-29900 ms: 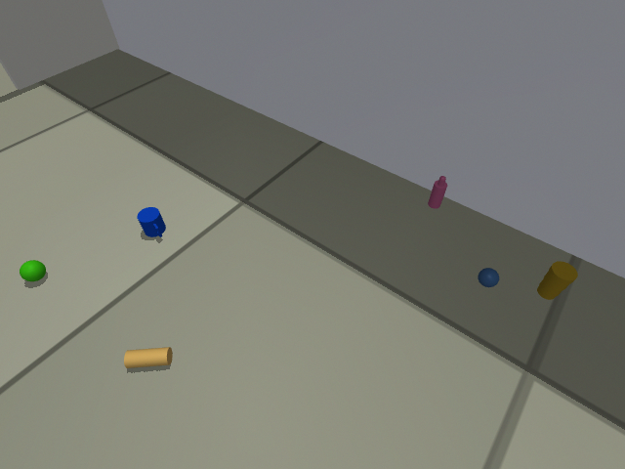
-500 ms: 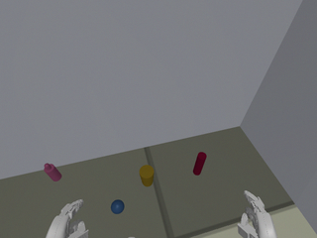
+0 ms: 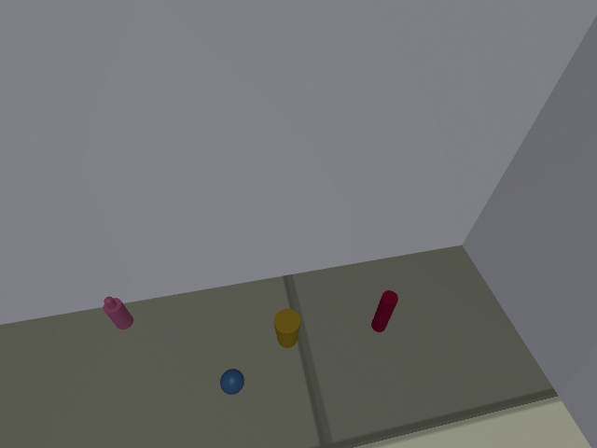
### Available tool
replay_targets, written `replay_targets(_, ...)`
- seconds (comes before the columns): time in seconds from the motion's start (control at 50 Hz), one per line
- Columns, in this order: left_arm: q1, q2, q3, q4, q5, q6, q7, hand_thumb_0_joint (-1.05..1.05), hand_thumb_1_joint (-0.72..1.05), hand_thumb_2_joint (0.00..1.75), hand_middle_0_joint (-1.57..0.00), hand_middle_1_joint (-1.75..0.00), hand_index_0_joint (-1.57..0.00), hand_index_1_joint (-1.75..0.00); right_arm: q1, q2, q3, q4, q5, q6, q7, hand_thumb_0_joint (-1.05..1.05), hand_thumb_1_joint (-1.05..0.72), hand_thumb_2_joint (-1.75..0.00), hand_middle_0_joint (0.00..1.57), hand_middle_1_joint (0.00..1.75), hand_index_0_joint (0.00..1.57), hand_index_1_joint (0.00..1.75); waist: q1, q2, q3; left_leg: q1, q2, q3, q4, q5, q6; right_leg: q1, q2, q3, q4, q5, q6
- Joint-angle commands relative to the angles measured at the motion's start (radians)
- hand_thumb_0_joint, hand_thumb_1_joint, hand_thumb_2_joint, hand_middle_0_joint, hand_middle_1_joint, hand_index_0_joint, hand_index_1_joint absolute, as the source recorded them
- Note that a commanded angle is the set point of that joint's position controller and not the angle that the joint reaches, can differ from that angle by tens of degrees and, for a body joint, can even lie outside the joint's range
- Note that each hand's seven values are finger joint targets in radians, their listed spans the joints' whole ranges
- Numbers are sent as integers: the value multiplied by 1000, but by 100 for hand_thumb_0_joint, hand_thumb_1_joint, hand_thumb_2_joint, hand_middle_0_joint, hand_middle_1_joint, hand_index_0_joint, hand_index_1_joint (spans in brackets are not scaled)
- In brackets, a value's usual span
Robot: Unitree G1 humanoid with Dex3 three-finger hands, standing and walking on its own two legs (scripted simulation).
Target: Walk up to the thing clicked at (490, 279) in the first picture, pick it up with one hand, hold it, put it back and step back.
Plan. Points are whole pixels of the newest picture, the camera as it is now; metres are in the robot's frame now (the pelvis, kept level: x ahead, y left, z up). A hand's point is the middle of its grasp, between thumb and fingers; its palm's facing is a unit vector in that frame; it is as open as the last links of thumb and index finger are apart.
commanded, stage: stand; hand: left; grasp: from above
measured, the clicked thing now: (232, 381) +0.43 +0.22 -0.72
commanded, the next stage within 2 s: none
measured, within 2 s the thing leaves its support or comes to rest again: neither
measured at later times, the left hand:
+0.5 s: hand out of the picture +0.03 +0.23 -0.14, palm faces +0.03 -0.94 -0.34, open 7.4 cm
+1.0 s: hand out of the picture +0.06 +0.22 -0.14, palm faces +0.01 -0.94 -0.33, open 7.4 cm
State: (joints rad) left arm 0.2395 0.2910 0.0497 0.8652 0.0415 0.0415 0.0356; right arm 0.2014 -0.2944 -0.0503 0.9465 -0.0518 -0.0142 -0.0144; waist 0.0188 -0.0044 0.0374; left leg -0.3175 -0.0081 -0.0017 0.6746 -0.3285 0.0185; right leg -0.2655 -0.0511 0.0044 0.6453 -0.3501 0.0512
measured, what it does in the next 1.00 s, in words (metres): stands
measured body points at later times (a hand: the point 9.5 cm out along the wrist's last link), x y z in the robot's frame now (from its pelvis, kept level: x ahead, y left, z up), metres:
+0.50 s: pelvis -0.01 -0.01 +0.02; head -0.02 -0.01 +0.47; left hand +0.03 +0.28 -0.11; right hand +0.06 -0.29 -0.12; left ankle +0.02 +0.11 -0.72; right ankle +0.00 -0.15 -0.72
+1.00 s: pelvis +0.00 -0.02 +0.02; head +0.01 -0.02 +0.47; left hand +0.06 +0.27 -0.11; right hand +0.06 -0.31 -0.12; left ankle +0.02 +0.11 -0.72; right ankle +0.00 -0.15 -0.72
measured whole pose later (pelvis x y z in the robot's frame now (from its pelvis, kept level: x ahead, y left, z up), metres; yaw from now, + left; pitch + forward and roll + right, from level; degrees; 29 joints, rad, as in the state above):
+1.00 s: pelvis +0.00 -0.02 +0.02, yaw +0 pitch -4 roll +0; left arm 0.14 0.29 0.03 1.15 0.02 0.00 0.02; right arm 0.13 -0.32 -0.02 1.14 -0.02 0.00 -0.01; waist 0.00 0.02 0.07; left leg -0.11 0.01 0.00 0.35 -0.17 -0.01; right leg -0.07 -0.03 0.00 0.34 -0.20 0.03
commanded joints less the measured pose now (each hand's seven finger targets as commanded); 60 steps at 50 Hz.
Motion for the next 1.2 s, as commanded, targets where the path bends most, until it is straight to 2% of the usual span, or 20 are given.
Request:
replay_targets(0.0, -50, 142, 32, -5, -9, -48, 10, 0, 90, 90, -20, -30, -20, -30, -44, -172, -32, -36, 10, -26, -21, 0, -90, -90, 20, 30, 20, 30, -5, 48, -53, 107, 93, -129, -250, 223, 26, 61, -29, 35, -165, 201, -61)
replay_targets(0.02, -41, 143, 30, 16, -9, -47, 10, 0, 90, 90, -20, -30, -20, -30, -58, -177, -34, -24, 12, -24, -21, 0, -90, -90, 20, 30, 20, 30, 1, 54, -41, 117, 95, -134, -266, 189, 25, 62, -29, 34, -190, 188, -60)
replay_targets(0.1, -60, 159, 28, 81, -7, -50, 10, 0, 90, 90, -20, -30, -20, -30, -56, -177, -32, 18, 20, -13, -23, 0, -90, -90, 20, 30, 20, 30, -10, 23, -19, 141, 92, -122, -310, 150, 19, 97, -43, 39, -249, 184, -56)
replay_targets(0.14, -52, 156, 23, 111, -6, -48, 10, 0, 90, 90, -20, -30, -20, -30, -68, -178, -32, 34, 20, -10, -22, 0, -90, -90, 20, 30, 20, 30, -6, 21, 9, 132, 92, -125, -341, 92, 15, 96, -40, 38, -268, 150, -56)
replay_targets(0.18, -53, 159, 21, 131, -8, -49, 10, 0, 90, 90, -20, -30, -20, -30, -65, -179, -32, 51, 22, -12, -22, 0, -90, -90, 20, 30, 20, 30, -7, 26, -8, 166, 98, -125, -354, 135, 16, 108, -46, 39, -276, 182, -55)
replay_targets(0.24, -46, 162, 19, 162, -4, -48, 10, 0, 90, 90, -20, -30, -20, -30, -76, -181, -30, 67, 23, -9, -18, 0, -90, -90, 20, 30, 20, 30, -4, 25, 23, 144, 97, -132, -382, 68, 10, 112, -44, 36, -298, 151, -49)
replay_targets(0.32, -59, 171, 19, 181, -5, -53, 10, 0, 90, 90, -20, -30, -20, -30, -81, -183, -27, 83, 25, -9, -17, 0, -90, -90, 20, 30, 20, 30, -4, -3, 5, 175, 96, -119, -375, 145, 10, 130, -58, 44, -318, 191, -49)
replay_targets(0.36, -67, 171, 17, 190, -5, -54, 9, 0, 90, 90, -20, -30, -20, -30, -83, -177, -25, 92, 26, -6, -16, 0, -90, -90, 20, 30, 20, 30, -9, -13, 18, 197, 95, -112, -371, 143, 6, 104, -58, 48, -337, 163, -49)
replay_targets(0.4, -71, 176, 16, 196, -9, -57, 11, 0, 90, 90, -20, -30, -20, -30, -83, -175, -23, 100, 27, -6, -15, 0, -90, -90, 20, 30, 20, 30, -9, -20, 9, 204, 96, -105, -362, 183, 7, 120, -64, 52, -349, 186, -49)
replay_targets(0.48, -86, 186, 16, 206, -12, -54, 7, 0, 90, 90, -20, -30, -20, -30, -86, -178, -20, 112, 25, -1, -12, 0, -90, -90, 20, 30, 20, 30, -12, -5, 62, 156, 95, -108, -394, 85, 1, 105, -56, 52, -361, 108, -48)
replay_targets(0.54, -85, 187, 16, 210, -11, -55, 3, 0, 90, 90, -20, -30, -20, -30, -92, -190, -19, 115, 27, 0, -9, 0, -90, -90, 20, 30, 20, 30, -10, 18, 51, 141, 100, -113, -399, 46, 5, 120, -54, 51, -362, 101, -49)
replay_targets(0.64, -99, 200, 19, 211, -13, -58, 0, 0, 90, 90, -20, -30, -20, -30, -102, -193, -14, 117, 29, -6, -9, 0, -90, -90, 20, 30, 20, 30, -9, -3, 19, 176, 103, -106, -390, 126, 4, 128, -66, 63, -370, 148, -54)
replay_targets(0.74, -111, 198, 16, 216, -16, -56, -4, 0, 90, 90, -20, -30, -20, -30, -101, -207, -9, 127, 30, -9, -9, 0, -90, -90, 20, 30, 20, 30, -9, 12, 9, 171, 111, -110, -400, 137, 3, 146, -64, 58, -359, 173, -55)
replay_targets(0.86, -120, 194, 14, 223, -19, -58, -3, 0, 90, 90, -20, -30, -20, -30, -111, -204, -4, 132, 31, -10, -10, 0, -90, -90, 20, 30, 20, 30, -13, -8, -17, 226, 116, -94, -375, 254, 6, 141, -68, 57, -362, 242, -55)
replay_targets(0.88, -128, 200, 15, 223, -21, -59, -3, 0, 90, 90, -20, -30, -20, -30, -90, -199, -1, 138, 32, -9, -10, 0, -90, -90, 20, 30, 20, 30, -20, -11, -6, 213, 118, -92, -381, 241, 4, 148, -71, 63, -368, 226, -56)
replay_targets(0.92, -128, 196, 14, 221, -23, -61, -4, 0, 90, 90, -20, -30, -20, -30, -101, -207, -1, 140, 32, -10, -10, 0, -90, -90, 20, 30, 20, 30, -15, -4, -21, 221, 116, -88, -373, 276, 5, 162, -70, 62, -369, 275, -52)
replay_targets(0.94, -120, 193, 13, 227, -22, -59, -5, 0, 90, 90, -20, -30, -20, -30, -101, -200, 2, 139, 33, -9, -10, 0, -90, -90, 20, 30, 20, 30, -15, -9, -12, 217, 115, -88, -377, 262, 4, 157, -67, 56, -369, 255, -52)
replay_targets(1.02, -137, 204, 17, 221, -23, -61, -5, 0, 90, 90, -20, -30, -20, -30, -104, -210, 2, 140, 34, -12, -11, 0, -90, -90, 20, 30, 20, 30, -15, -5, -33, 232, 124, -84, -373, 339, 1, 178, -71, 56, -360, 317, -53)
replay_targets(1.12, -156, 212, 21, 216, -23, -60, -5, 0, 90, 90, -20, -30, -20, -30, -112, -217, 1, 138, 33, -12, -14, 0, -90, -90, 20, 30, 20, 30, -19, -7, -46, 239, 129, -80, -370, 345, 4, 187, -76, 57, -361, 334, -53)
replay_targets(1.18, -150, 210, 19, 219, -23, -58, -7, 0, 90, 90, -20, -30, -20, -30, -120, -223, -1, 139, 34, -12, -13, 0, -90, -90, 20, 30, 20, 30, -15, 5, -21, 221, 127, -83, -383, 294, 1, 175, -71, 58, -374, 274, -52)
